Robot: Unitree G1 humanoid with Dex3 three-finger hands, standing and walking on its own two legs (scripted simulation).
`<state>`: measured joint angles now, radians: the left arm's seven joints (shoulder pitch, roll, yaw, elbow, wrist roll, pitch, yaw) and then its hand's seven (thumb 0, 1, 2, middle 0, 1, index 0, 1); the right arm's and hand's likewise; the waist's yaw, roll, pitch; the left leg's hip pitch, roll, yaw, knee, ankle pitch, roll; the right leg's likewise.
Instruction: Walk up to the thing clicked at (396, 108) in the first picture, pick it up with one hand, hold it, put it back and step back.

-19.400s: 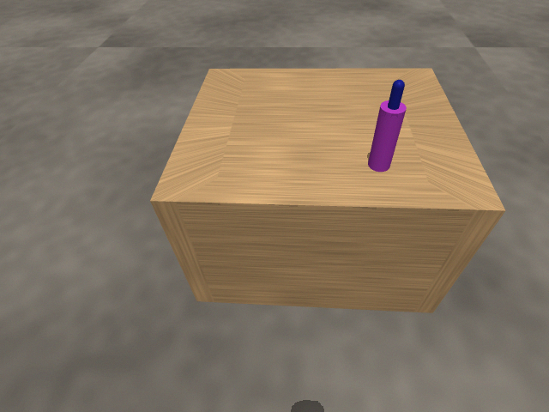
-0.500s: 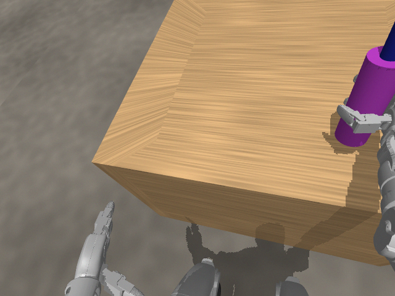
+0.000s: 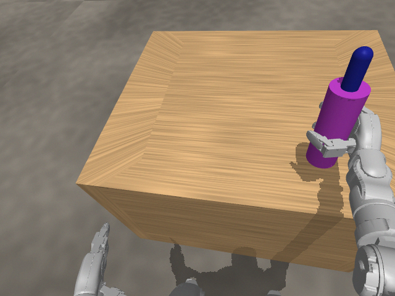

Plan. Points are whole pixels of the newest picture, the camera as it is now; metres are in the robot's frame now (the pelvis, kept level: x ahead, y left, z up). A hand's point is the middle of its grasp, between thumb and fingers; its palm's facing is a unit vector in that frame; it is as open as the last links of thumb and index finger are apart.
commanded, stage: lift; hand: right
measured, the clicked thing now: (338, 114) +0.46 -0.19 +0.10
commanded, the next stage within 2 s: hold in 0.98 s
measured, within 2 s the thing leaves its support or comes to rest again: neither
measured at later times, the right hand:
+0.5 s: hand (338, 143) +0.38 -0.17 +0.11, palm faces +0.13 +0.99 -0.01, open 9.0 cm
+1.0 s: hand (352, 153) +0.34 -0.17 +0.14, palm faces +0.14 +0.99 -0.01, open 9.0 cm
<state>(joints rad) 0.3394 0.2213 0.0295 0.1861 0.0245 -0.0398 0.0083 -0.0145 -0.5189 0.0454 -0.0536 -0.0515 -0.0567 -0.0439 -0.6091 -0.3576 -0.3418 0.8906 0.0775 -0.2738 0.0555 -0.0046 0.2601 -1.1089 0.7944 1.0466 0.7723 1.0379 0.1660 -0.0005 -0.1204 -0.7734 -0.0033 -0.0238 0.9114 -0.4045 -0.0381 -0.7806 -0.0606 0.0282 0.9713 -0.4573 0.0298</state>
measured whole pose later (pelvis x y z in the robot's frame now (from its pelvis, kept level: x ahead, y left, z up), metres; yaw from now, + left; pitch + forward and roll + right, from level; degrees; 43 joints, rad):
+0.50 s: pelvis +0.01 +0.01 +0.03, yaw -1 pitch +6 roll +0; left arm 0.31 0.21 0.07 0.36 -0.02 -0.09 0.07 -0.01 -0.52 0.04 -0.05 -0.05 -0.05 -0.04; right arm -0.32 -0.22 -0.21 0.48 0.15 -0.10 0.02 0.00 0.26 -1.11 0.80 1.04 0.78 1.04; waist 0.06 -0.01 -0.07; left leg -0.48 0.02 -0.03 0.74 -0.36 -0.04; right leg -0.47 -0.04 0.01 0.75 -0.38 0.03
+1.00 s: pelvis +0.00 +0.01 +0.04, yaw -1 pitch +1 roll +0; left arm 0.27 0.20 0.08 0.48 -0.02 -0.13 0.09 -0.01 -0.53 0.04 -0.05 -0.05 -0.05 -0.05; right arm -0.17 -0.21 -0.17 0.25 0.18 0.00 0.00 0.00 0.27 -1.12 0.80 1.04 0.78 1.04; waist 0.04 -0.02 -0.04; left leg -0.35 0.02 -0.03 0.65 -0.32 -0.04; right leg -0.34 -0.04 0.01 0.66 -0.34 0.03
